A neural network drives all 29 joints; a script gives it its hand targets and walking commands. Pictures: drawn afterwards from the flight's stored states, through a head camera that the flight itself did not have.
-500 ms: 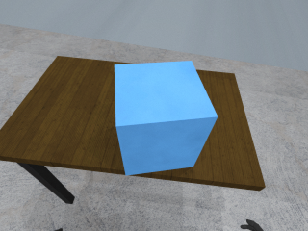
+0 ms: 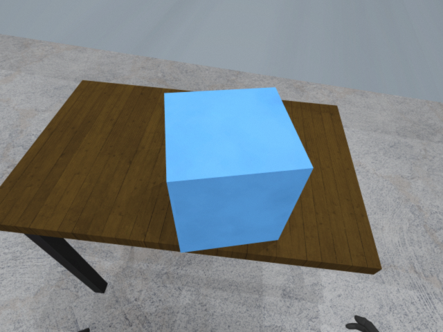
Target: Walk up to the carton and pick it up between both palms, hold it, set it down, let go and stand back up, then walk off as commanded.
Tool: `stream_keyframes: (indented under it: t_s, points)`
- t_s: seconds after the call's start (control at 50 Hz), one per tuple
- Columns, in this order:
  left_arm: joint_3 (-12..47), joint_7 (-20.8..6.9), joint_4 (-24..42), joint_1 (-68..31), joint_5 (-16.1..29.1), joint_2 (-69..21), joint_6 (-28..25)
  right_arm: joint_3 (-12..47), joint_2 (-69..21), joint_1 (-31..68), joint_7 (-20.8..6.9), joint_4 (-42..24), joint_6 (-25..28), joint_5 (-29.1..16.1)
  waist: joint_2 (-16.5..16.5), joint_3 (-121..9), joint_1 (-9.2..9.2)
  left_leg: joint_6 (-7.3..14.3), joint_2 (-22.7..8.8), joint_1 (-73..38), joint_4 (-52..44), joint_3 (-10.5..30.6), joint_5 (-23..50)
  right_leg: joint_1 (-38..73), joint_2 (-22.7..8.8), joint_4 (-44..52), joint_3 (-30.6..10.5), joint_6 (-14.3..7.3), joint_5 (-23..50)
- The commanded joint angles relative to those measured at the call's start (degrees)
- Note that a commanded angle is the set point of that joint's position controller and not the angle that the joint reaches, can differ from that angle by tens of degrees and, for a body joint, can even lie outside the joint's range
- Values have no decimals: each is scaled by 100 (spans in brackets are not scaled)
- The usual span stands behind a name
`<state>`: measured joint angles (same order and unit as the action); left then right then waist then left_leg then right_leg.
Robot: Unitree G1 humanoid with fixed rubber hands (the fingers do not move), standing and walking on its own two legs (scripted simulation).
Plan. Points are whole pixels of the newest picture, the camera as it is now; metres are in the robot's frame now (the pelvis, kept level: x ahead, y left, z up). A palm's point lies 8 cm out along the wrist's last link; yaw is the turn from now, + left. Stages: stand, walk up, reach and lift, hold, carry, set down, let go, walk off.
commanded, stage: walk up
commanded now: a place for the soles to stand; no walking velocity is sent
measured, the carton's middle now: (226, 173) +0.40 -0.01 +0.05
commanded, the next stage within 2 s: none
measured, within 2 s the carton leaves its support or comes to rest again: neither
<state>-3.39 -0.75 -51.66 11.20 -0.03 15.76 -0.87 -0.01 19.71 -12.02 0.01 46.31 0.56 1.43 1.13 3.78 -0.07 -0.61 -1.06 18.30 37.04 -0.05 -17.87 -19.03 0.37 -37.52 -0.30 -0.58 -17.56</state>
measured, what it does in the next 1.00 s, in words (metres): stands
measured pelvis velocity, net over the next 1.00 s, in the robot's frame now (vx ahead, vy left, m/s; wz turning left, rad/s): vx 0.00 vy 0.00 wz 0.00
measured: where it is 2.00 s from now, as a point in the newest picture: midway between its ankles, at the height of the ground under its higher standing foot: outside the picture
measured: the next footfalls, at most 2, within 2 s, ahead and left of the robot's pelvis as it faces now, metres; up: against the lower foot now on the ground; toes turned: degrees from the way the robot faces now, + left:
none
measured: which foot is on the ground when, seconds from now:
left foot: down 0.00-1.00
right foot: down 0.00-1.00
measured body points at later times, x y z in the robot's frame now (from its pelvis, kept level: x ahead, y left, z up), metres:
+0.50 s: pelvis +0.00 +0.00 +0.00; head +0.02 +0.00 +0.45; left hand +0.09 +0.27 -0.13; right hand +0.11 -0.29 -0.11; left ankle +0.02 +0.13 -0.72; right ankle +0.03 -0.11 -0.72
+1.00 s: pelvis +0.00 +0.00 +0.00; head +0.02 +0.00 +0.45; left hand +0.09 +0.27 -0.13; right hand +0.11 -0.29 -0.11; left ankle +0.02 +0.13 -0.72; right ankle +0.03 -0.11 -0.72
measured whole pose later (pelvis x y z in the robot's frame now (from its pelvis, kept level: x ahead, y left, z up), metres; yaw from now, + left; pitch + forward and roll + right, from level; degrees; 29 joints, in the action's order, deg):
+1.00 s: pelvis +0.00 +0.00 +0.00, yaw +0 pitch -1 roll +0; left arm -3.4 -0.7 -51.5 11.2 0.0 15.8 -0.8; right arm 0.0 19.8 -12.0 0.0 46.3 0.6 1.4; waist 0.8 3.8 -0.1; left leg -0.6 -1.2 18.3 37.1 -0.1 -17.9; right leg -19.1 0.5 -37.5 -0.3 -0.6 -17.6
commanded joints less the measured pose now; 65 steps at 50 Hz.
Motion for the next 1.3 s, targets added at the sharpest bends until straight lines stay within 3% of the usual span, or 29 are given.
stream_keyframes:
  t_s: [0.0, 0.06, 0.08, 0.14, 0.18, 0.2, 0.26, 0.28, 0.36, 0.4, 0.44, 0.5, 0.54, 0.56, 0.58, 0.6, 0.64, 0.68, 0.72, 0.8, 0.82, 0.86, 0.88, 0.94, 1.02, 1.1, 1.14, 1.18, 1.28]
  points:
    - [-270, 45, 429, -160, -123, 1746, -119, -504, 1327, 360, 63, -55, 147, -61, -78, -491, -85, 511, -487, -470, -462, 404, 105, -194, -592, 1107, -1165, -435, 505]
    - [-287, 36, 449, -220, -140, 1734, -122, -542, 1441, 385, 56, -16, 153, -40, -282, -604, -35, 515, -512, -489, -681, 464, -14, -179, -540, 862, -1128, -493, 530]
    - [-248, 34, 450, -114, -118, 1685, -127, -512, 1357, 360, 55, -52, 153, -41, -99, -648, -9, 557, -590, -489, -686, 524, 67, -139, -546, 891, -1089, -447, 545]
    - [-282, 45, 436, -212, -96, 1776, -106, -514, 1383, 451, 53, 9, 147, -38, -127, -378, -3, 500, -511, -422, -684, 496, -136, -387, -535, 1045, -1112, -407, 280]
    - [-270, 44, 469, -173, -80, 1678, -96, -526, 1366, 458, 52, -77, 140, -58, -400, -361, -23, 511, -566, -510, -762, 501, -66, -337, -450, 933, -1026, -388, 441]
    - [-269, 56, 464, -82, -89, 1744, -108, -505, 1329, 417, 66, -28, 140, -53, -159, -475, -15, 560, -599, -533, -720, 548, 34, -367, -535, 993, -1126, -418, 380]
    - [-279, 37, 428, -65, -112, 1721, -121, -488, 1416, 377, 45, -86, 152, -37, -391, -579, 27, 550, -596, -469, -752, 519, -269, -146, -569, 969, -1100, -428, 244]
    - [-274, 35, 451, -159, -117, 1700, -120, -519, 1388, 424, 65, -51, 143, -54, 61, -486, 18, 539, -531, -353, -654, 539, -109, -195, -516, 989, -1107, -441, 342]
    - [-220, 28, 447, -156, -83, 1612, -109, -537, 1391, 437, 58, -107, 177, -17, -460, -481, -32, 548, -675, -716, -943, 652, 6, -507, -429, 813, -973, -372, 488]
    - [-267, 24, 404, -28, -90, 1671, -117, -493, 1454, 386, 53, -110, 177, -47, -244, -688, 26, 602, -841, -544, -868, 756, 23, -145, -322, 636, -809, -357, 517]
    - [-268, 37, 442, -41, -104, 1717, -123, -522, 1441, 440, 68, -56, 154, -70, -69, -566, -10, 569, -671, -404, -600, 569, 111, -73, -430, 782, -981, -410, 777]
    - [-278, 28, 456, -151, -89, 1669, -130, -489, 1337, 410, 56, -93, 127, -57, -330, -524, -18, 513, -536, -413, -731, 364, -482, -242, -547, 972, -1147, -463, 402]
    - [-228, 38, 400, -149, -115, 1659, -123, -494, 1361, 389, 48, -103, 114, -52, 64, -387, -22, 505, -438, -427, -618, 421, -514, -452, -637, 1148, -1256, -508, 215]
    - [-242, 35, 460, -345, -120, 1653, -119, -492, 1268, 344, 59, -56, 130, -35, 27, -240, -109, 504, -422, -365, -672, 411, -514, -508, -567, 1143, -1258, -479, 271]
    - [-265, 24, 450, -185, -92, 1742, -115, -486, 1440, 400, 55, -68, 160, -42, 19, -407, -41, 480, -500, -490, -683, 402, -270, -392, -541, 1067, -1264, -440, 302]
    - [-236, 16, 431, -131, -102, 1701, -125, -507, 1432, 363, 43, -99, 170, -51, -297, -531, -17, 491, -521, -655, -676, 396, -109, -368, -555, 1041, -1181, -415, 570]
    - [-244, 23, 401, -90, -133, 1718, -122, -538, 1498, 327, 56, -67, 159, -61, -69, -592, -78, 516, -587, -548, -656, 473, 9, -139, -440, 852, -1051, -371, 845]
    - [-286, 45, 367, -112, -78, 1670, -105, -539, 1483, 402, 54, -35, 146, -50, -400, -504, 1, 559, -684, -369, -807, 568, 36, -45, -432, 741, -987, -453, 722]
    - [-267, 37, 381, -106, -88, 1614, -96, -522, 1455, 451, 59, -71, 153, -55, -169, -478, 4, 582, -707, -332, -769, 611, -226, -164, -409, 917, -978, -430, 422]
    - [-275, 33, 416, -173, -123, 1756, -136, -489, 1253, 379, 44, -28, 126, -54, 161, -640, -64, 371, -251, -609, -418, 91, -53, -182, -762, 1204, -1417, -539, 643]
    - [-261, 65, 435, -264, -93, 1760, -127, -499, 1313, 279, 57, 23, 141, -24, -93, -507, -64, 355, -378, -679, -519, 299, 260, -373, -776, 1086, -1368, -553, 708]
    - [-249, 58, 492, -82, -55, 1695, -101, -548, 1473, 319, 78, -38, 170, -64, 9, -648, -24, 570, -607, -619, -593, 510, 280, -271, -514, 835, -1126, -434, 679]
    - [-266, 57, 387, -83, -62, 1651, -110, -540, 1414, 390, 58, -51, 169, -61, -253, -557, -15, 541, -637, -602, -655, 415, 283, -263, -488, 827, -1098, -420, 637]
    - [-277, 48, 442, -146, -89, 1708, -99, -497, 1386, 340, 74, -21, 145, -84, 98, -549, -5, 475, -493, -407, -557, 336, 5, -175, -566, 1000, -1240, -496, 547]
    - [-258, 40, 498, -141, -83, 1667, -97, -533, 1441, 323, 64, -63, 165, -33, -466, -592, -28, 567, -663, -510, -838, 504, 16, -268, -423, 743, -993, -393, 549]
    - [-273, 25, 476, -82, -86, 1719, -116, -490, 1409, 370, 80, -95, 151, -27, -34, -585, -20, 551, -635, -604, -683, 423, 44, -355, -500, 901, -1137, -390, 422]
    - [-240, 48, 438, -169, -98, 1741, -110, -541, 1492, 397, 47, -76, 128, -77, -32, -430, -8, 507, -513, -487, -596, 431, -389, -453, -552, 1051, -1219, -502, 281]
    - [-248, 44, 461, -246, -113, 1649, -109, -485, 1324, 267, 68, -8, 152, -24, -203, -553, -78, 439, -549, -517, -713, 349, -165, -287, -525, 968, -1128, -435, 390]
    - [-247, 44, 459, -47, -80, 1694, -123, -496, 1356, 398, 75, -60, 162, -58, -261, -578, 33, 561, -608, -494, -680, 424, -141, -227, -549, 890, -1142, -425, 504]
